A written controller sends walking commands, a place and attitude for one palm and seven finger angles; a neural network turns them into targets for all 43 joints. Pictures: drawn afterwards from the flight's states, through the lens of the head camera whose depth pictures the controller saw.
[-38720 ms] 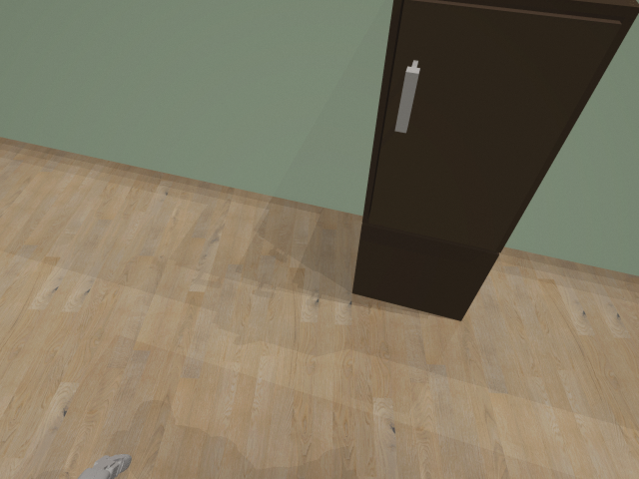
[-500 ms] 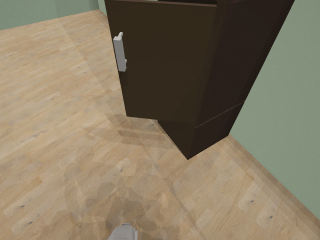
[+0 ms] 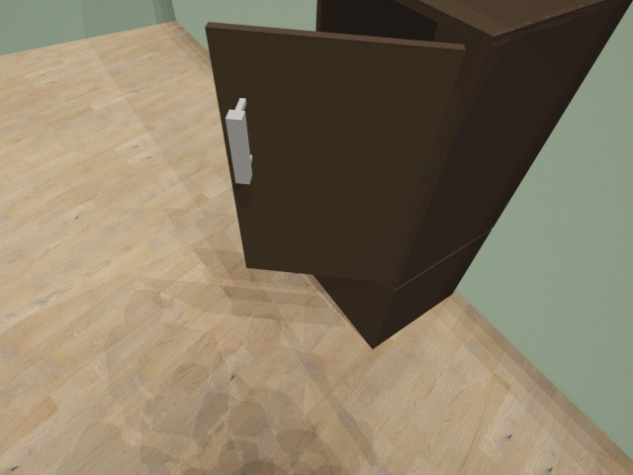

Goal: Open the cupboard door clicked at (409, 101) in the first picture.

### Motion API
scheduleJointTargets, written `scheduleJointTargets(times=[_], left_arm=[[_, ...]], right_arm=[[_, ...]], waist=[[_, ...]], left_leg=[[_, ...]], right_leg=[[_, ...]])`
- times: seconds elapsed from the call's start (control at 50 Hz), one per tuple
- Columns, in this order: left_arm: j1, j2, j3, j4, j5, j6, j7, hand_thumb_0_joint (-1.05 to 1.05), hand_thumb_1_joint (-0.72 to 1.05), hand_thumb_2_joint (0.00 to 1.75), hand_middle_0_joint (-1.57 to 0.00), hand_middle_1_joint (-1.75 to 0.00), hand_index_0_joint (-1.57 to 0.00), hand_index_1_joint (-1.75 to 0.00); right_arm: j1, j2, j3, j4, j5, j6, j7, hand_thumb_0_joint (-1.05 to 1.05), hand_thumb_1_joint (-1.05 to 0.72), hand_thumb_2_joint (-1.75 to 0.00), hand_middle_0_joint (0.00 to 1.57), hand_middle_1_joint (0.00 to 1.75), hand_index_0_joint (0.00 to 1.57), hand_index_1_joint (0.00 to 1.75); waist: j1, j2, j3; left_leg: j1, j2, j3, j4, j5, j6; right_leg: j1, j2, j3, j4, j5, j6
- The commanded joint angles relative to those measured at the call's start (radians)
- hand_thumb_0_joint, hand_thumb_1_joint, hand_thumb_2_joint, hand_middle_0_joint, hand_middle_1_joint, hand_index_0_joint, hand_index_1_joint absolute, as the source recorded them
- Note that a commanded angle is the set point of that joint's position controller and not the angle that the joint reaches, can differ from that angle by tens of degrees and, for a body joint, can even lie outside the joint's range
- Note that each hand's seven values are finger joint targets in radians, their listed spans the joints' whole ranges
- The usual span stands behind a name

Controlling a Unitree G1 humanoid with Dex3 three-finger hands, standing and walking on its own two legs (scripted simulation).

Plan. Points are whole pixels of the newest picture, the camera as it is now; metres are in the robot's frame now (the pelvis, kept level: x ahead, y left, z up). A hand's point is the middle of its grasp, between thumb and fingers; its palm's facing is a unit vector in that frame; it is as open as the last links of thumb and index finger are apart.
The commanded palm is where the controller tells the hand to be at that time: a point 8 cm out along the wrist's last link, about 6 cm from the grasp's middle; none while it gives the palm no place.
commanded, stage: come to a stop and stand still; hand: left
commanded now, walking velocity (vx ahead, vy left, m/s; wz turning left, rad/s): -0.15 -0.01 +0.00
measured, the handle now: (242, 141) +0.60 +0.17 +0.07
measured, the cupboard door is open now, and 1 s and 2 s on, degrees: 50 50 50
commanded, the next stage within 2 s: look again from close up in 1.34 s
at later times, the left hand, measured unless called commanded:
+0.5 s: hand out of the picture +0.03 +0.17 -0.18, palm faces +0.09 -0.98 -0.17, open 7.3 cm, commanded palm none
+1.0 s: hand out of the picture -0.01 +0.13 -0.18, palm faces +0.03 -0.99 -0.15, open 7.4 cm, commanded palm none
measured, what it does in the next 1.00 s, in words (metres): steps on the spot: right foot, then left foot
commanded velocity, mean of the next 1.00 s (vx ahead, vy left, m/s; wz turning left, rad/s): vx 0.01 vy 0.01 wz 0.00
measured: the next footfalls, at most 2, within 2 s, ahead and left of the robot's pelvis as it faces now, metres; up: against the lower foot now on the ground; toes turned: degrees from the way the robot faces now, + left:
right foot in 0.12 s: +0.04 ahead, -0.14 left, +0.00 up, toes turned -4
left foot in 0.44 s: +0.01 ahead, +0.09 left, +0.00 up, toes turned +3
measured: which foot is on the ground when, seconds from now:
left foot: down 0.00-0.14, up 0.16-0.42, down 0.44-1.00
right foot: up 0.00-0.10, down 0.12-1.00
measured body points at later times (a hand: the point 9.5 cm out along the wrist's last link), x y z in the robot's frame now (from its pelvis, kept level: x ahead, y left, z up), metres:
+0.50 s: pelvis -0.02 -0.01 +0.00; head +0.00 +0.01 +0.44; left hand +0.02 +0.22 -0.17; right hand +0.02 -0.25 -0.15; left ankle -0.04 +0.09 -0.74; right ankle +0.00 -0.14 -0.74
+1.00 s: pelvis +0.01 -0.03 +0.00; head +0.03 -0.02 +0.45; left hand -0.01 +0.18 -0.16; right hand +0.00 -0.25 -0.16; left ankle -0.04 +0.09 -0.74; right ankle +0.00 -0.14 -0.74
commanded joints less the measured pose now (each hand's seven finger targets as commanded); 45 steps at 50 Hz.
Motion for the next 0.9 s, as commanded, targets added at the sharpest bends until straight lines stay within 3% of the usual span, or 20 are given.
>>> scheduleJointTargets(times=[0.0, 0.06, 0.08, 0.1, 0.12, 0.14, 0.18, 0.24, 0.32, 0.38, 0.42, 0.44, 0.46, 0.48, 0.54, 0.6, 0.7, 0.76, 0.86, 0.88], left_arm=[[0.089, 0.038, 0.008, -0.051, -0.001, 0.011, 0.001, 0.0, 0.9, 0.9, -0.2, -0.3, -0.2, -0.3], [0.113, 0.056, 0.009, -0.057, -0.001, -0.006, 0.004, 0.0, 0.9, 0.9, -0.2, -0.3, -0.2, -0.3], [0.128, 0.09, 0.013, -0.058, 0.002, -0.018, 0.008, 0.0, 0.9, 0.9, -0.2, -0.3, -0.2, -0.3], [0.119, 0.146, 0.019, -0.056, 0.007, -0.029, 0.015, 0.0, 0.9, 0.9, -0.2, -0.3, -0.2, -0.3], [0.105, 0.161, 0.011, -0.055, -0.002, -0.038, 0.015, 0.0, 0.9, 0.9, -0.2, -0.3, -0.2, -0.3], [0.08, 0.157, 0.004, -0.059, 0.0, -0.04, 0.018, 0.0, 0.9, 0.9, -0.2, -0.3, -0.2, -0.3], [0.042, 0.135, 0.003, -0.061, -0.001, -0.04, 0.026, 0.0, 0.9, 0.9, -0.2, -0.3, -0.2, -0.3], [0.024, 0.146, 0.006, -0.066, -0.001, -0.044, 0.022, 0.0, 0.9, 0.9, -0.2, -0.3, -0.2, -0.3], [0.05, 0.159, 0.02, -0.049, 0.002, -0.045, 0.021, 0.0, 0.9, 0.9, -0.2, -0.3, -0.2, -0.3], [0.021, 0.148, 0.017, -0.044, -0.008, -0.041, 0.018, 0.0, 0.9, 0.9, -0.2, -0.3, -0.2, -0.3], [0.026, 0.084, 0.005, -0.054, -0.017, -0.031, 0.007, 0.0, 0.9, 0.9, -0.2, -0.3, -0.2, -0.3], [0.032, 0.057, -0.002, -0.049, -0.015, -0.026, 0.006, 0.0, 0.9, 0.9, -0.2, -0.3, -0.2, -0.3], [0.034, 0.049, -0.006, -0.036, -0.008, -0.021, 0.004, 0.0, 0.9, 0.9, -0.2, -0.3, -0.2, -0.3], [0.029, 0.046, -0.011, -0.023, -0.004, -0.017, 0.0, 0.0, 0.9, 0.9, -0.2, -0.3, -0.2, -0.3], [0.066, 0.032, -0.024, 0.008, 0.001, -0.021, -0.011, 0.0, 0.9, 0.9, -0.2, -0.3, -0.2, -0.3], [0.095, 0.027, -0.029, 0.028, 0.003, -0.025, -0.017, 0.0, 0.9, 0.9, -0.2, -0.3, -0.2, -0.3], [0.136, 0.027, -0.027, 0.043, 0.002, -0.027, -0.022, 0.0, 0.9, 0.9, -0.2, -0.3, -0.2, -0.3], [0.163, 0.029, -0.025, 0.055, -0.002, -0.034, -0.017, 0.0, 0.9, 0.9, -0.2, -0.3, -0.2, -0.3], [0.174, 0.038, -0.03, 0.071, -0.012, -0.048, -0.001, 0.0, 0.9, 0.9, -0.2, -0.3, -0.2, -0.3], [0.169, 0.038, -0.031, 0.07, -0.013, -0.05, 0.001, 0.0, 0.9, 0.9, -0.2, -0.3, -0.2, -0.3]], right_arm=[[0.048, -0.178, -0.049, -0.037, -0.002, 0.007, -0.007, 0.0, -0.9, -0.9, 0.2, 0.3, 0.2, 0.3], [0.062, -0.168, -0.055, -0.036, 0.007, 0.015, 0.0, 0.0, -0.9, -0.9, 0.2, 0.3, 0.2, 0.3], [0.074, -0.146, -0.053, -0.039, 0.013, 0.015, 0.006, 0.0, -0.9, -0.9, 0.2, 0.3, 0.2, 0.3], [0.086, -0.095, -0.049, -0.048, 0.022, 0.018, 0.013, 0.0, -0.9, -0.9, 0.2, 0.3, 0.2, 0.3], [0.074, -0.073, -0.041, -0.053, 0.024, 0.031, 0.02, 0.0, -0.9, -0.9, 0.2, 0.3, 0.2, 0.3], [0.058, -0.063, -0.042, -0.055, 0.023, 0.041, 0.023, 0.0, -0.9, -0.9, 0.2, 0.3, 0.2, 0.3], [0.04, -0.066, -0.039, -0.045, 0.021, 0.05, 0.022, 0.0, -0.9, -0.9, 0.2, 0.3, 0.2, 0.3], [0.045, -0.068, -0.037, -0.037, 0.025, 0.048, 0.03, 0.0, -0.9, -0.9, 0.2, 0.3, 0.2, 0.3], [0.046, -0.058, -0.033, -0.036, 0.02, 0.037, 0.034, 0.0, -0.9, -0.9, 0.2, 0.3, 0.2, 0.3], [0.108, -0.062, -0.032, -0.015, 0.018, 0.024, 0.033, 0.0, -0.9, -0.9, 0.2, 0.3, 0.2, 0.3], [0.102, -0.121, -0.035, -0.019, 0.008, 0.009, 0.029, 0.0, -0.9, -0.9, 0.2, 0.3, 0.2, 0.3], [0.068, -0.146, -0.033, -0.033, 0.004, 0.009, 0.025, 0.0, -0.9, -0.9, 0.2, 0.3, 0.2, 0.3], [0.031, -0.139, -0.03, -0.037, 0.003, 0.012, 0.025, 0.0, -0.9, -0.9, 0.2, 0.3, 0.2, 0.3], [0.011, -0.134, -0.027, -0.037, 0.003, 0.007, 0.026, 0.0, -0.9, -0.9, 0.2, 0.3, 0.2, 0.3], [0.028, -0.134, -0.023, -0.033, 0.002, 0.001, 0.02, 0.0, -0.9, -0.9, 0.2, 0.3, 0.2, 0.3], [0.057, -0.14, -0.025, -0.028, 0.003, -0.006, 0.012, 0.0, -0.9, -0.9, 0.2, 0.3, 0.2, 0.3], [0.078, -0.144, -0.026, -0.014, 0.008, -0.016, -0.006, 0.0, -0.9, -0.9, 0.2, 0.3, 0.2, 0.3], [0.091, -0.124, -0.025, 0.001, 0.014, -0.016, -0.01, 0.0, -0.9, -0.9, 0.2, 0.3, 0.2, 0.3], [0.116, -0.077, -0.016, 0.03, 0.019, -0.012, -0.004, 0.0, -0.9, -0.9, 0.2, 0.3, 0.2, 0.3], [0.118, -0.074, -0.014, 0.038, 0.018, -0.013, -0.002, 0.0, -0.9, -0.9, 0.2, 0.3, 0.2, 0.3]], waist=[[0.004, 0.178, -0.048], [0.022, 0.115, -0.075], [0.024, 0.014, -0.118], [0.006, -0.146, -0.133], [0.011, -0.181, -0.123], [0.011, -0.146, -0.133], [0.006, -0.188, -0.105], [0.007, -0.154, -0.084], [0.024, -0.124, -0.083], [-0.008, -0.094, -0.084], [0.005, 0.098, -0.084], [0.022, 0.146, -0.076], [0.031, 0.113, -0.045], [0.026, 0.167, -0.01], [0.015, 0.143, 0.059], [0.002, 0.112, 0.074], [-0.001, 0.082, 0.026], [0.002, 0.053, -0.018], [-0.009, -0.027, -0.064], [-0.01, -0.004, -0.061]], left_leg=[[0.0, 0.323, -0.228, -0.101, 0.581, 0.102], [-0.019, 0.252, -0.205, -0.01, 0.467, 0.039], [-0.044, 0.18, -0.152, 0.061, 0.324, -0.012], [-0.121, 0.074, -0.056, 0.157, 0.049, -0.069], [-0.13, 0.011, -0.069, 0.285, -0.283, -0.092], [-0.139, 0.008, -0.117, 0.384, -0.343, -0.09], [-0.183, 0.019, -0.148, 0.459, -0.318, -0.095], [-0.171, 0.014, -0.14, 0.392, -0.266, -0.108], [-0.118, -0.002, -0.111, 0.184, -0.207, -0.111], [0.064, -0.003, -0.103, -0.054, 0.002, -0.099], [0.093, 0.138, -0.248, -0.104, 0.151, -0.037], [0.007, 0.192, -0.289, -0.145, 0.105, -0.002], [-0.07, 0.186, -0.285, -0.185, -0.046, -0.001], [-0.1, 0.157, -0.283, -0.232, -0.139, -0.012], [-0.114, 0.154, -0.302, -0.312, -0.312, -0.016], [-0.064, 0.187, -0.326, -0.328, -0.302, 0.0], [0.048, 0.211, -0.281, -0.221, 0.065, 0.026], [0.069, 0.161, -0.21, -0.123, 0.268, 0.003], [0.087, 0.103, -0.146, -0.071, 0.208, -0.044], [0.082, 0.099, -0.146, -0.073, 0.202, -0.048]], right_leg=[[0.08, 0.01, 0.007, -0.071, -0.01, -0.011], [0.204, 0.014, 0.0, -0.309, 0.226, -0.018], [0.267, -0.057, 0.092, -0.37, 0.459, -0.038], [0.306, -0.219, 0.233, -0.377, 0.702, -0.108], [0.259, -0.32, 0.25, -0.426, 0.813, -0.196], [0.257, -0.316, 0.231, -0.425, 0.834, -0.228], [0.266, -0.266, 0.199, -0.409, 0.862, -0.219], [0.274, -0.238, 0.149, -0.415, 0.795, -0.193], [0.301, -0.233, 0.178, -0.409, 0.682, -0.184], [0.193, -0.191, 0.155, -0.375, 0.472, -0.122], [0.115, -0.064, 0.062, -0.332, 0.201, -0.041], [0.176, -0.03, 0.016, -0.341, 0.124, -0.017], [0.22, -0.016, 0.01, -0.346, 0.095, -0.013], [0.225, -0.016, 0.006, -0.348, 0.11, -0.012], [0.194, 0.003, -0.005, -0.342, 0.11, -0.013], [0.142, 0.01, -0.007, -0.314, 0.111, -0.012], [0.106, -0.002, 0.012, -0.306, 0.179, -0.011], [0.17, -0.012, 0.038, -0.368, 0.307, -0.017], [0.227, -0.051, 0.079, -0.399, 0.465, -0.044], [0.228, -0.058, 0.085, -0.398, 0.474, -0.046]])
